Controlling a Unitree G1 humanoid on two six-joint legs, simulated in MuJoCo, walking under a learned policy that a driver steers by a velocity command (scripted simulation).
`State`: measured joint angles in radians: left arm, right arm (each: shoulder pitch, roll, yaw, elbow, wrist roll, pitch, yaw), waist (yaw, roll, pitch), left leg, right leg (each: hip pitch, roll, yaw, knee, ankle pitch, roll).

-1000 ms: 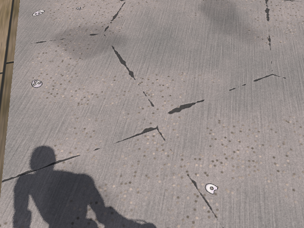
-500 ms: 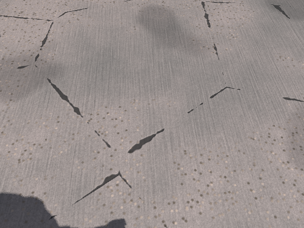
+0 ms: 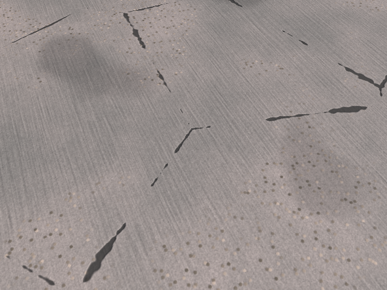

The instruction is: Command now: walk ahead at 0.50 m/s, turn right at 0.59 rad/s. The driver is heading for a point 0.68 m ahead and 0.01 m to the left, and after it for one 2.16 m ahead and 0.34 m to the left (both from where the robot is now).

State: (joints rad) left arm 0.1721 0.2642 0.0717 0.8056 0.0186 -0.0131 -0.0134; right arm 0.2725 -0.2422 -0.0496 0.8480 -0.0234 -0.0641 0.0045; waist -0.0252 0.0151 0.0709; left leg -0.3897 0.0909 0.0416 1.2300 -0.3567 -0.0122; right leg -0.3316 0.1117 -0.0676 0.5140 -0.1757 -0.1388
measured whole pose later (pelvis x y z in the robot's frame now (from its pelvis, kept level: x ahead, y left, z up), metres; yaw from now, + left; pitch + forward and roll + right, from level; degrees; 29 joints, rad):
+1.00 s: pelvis +0.51 -0.08 +0.00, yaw -15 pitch +1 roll +2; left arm 0.07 0.22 0.01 0.75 0.03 -0.07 -0.01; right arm 0.40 -0.24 -0.04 0.91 0.01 -0.04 -0.01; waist -0.07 0.01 0.05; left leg -0.26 -0.02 -0.01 0.99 -0.51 0.03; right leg -0.38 -0.01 -0.08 0.53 -0.17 -0.06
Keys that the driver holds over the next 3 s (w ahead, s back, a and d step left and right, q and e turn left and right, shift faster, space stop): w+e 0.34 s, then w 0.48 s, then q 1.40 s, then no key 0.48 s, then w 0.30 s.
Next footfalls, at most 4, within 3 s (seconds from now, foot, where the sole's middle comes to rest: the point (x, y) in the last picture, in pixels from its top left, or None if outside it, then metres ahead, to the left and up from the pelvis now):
0.42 left None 0.43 0.09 -0.77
0.92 right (257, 244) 0.59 -0.19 -0.77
1.40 left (200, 234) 0.64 0.01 -0.77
1.88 right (254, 233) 0.64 -0.19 -0.77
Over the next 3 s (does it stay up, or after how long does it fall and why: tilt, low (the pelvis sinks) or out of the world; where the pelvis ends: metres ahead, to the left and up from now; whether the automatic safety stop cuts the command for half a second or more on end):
stays up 0.55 -0.06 0.01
